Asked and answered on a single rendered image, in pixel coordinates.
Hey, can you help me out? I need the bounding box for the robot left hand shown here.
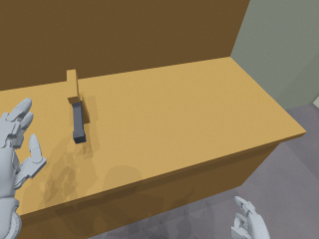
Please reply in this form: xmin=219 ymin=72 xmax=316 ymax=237
xmin=0 ymin=98 xmax=47 ymax=199

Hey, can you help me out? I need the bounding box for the tap lever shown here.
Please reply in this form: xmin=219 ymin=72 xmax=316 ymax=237
xmin=73 ymin=98 xmax=87 ymax=144

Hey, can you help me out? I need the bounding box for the counter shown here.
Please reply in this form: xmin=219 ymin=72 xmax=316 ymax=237
xmin=0 ymin=0 xmax=307 ymax=239

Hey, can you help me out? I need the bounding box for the robot right hand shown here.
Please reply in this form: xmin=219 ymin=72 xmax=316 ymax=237
xmin=231 ymin=196 xmax=270 ymax=239

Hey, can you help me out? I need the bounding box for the left robot forearm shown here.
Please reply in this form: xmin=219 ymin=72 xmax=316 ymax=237
xmin=0 ymin=197 xmax=22 ymax=239

